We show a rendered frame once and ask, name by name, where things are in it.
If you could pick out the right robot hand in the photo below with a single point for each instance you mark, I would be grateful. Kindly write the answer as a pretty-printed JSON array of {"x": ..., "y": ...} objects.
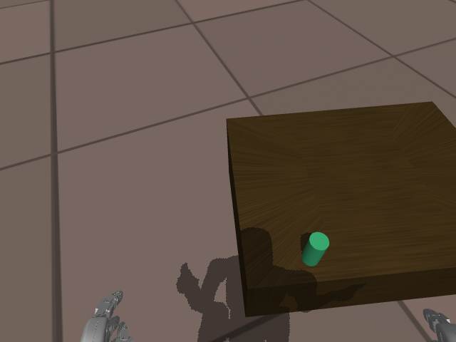
[{"x": 440, "y": 324}]

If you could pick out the can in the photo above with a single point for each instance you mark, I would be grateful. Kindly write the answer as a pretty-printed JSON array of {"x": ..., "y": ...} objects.
[{"x": 315, "y": 248}]

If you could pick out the left robot hand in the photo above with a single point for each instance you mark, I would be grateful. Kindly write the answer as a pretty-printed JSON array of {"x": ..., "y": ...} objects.
[{"x": 100, "y": 327}]

